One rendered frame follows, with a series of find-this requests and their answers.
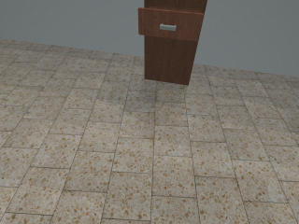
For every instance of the cabinet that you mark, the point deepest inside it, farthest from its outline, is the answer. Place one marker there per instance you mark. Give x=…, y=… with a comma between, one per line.
x=168, y=59

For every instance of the handle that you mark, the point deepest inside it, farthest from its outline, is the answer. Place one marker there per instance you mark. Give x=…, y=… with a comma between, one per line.
x=168, y=27

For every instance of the drawer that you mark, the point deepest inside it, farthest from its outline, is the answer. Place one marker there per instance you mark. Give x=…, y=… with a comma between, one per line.
x=188, y=22

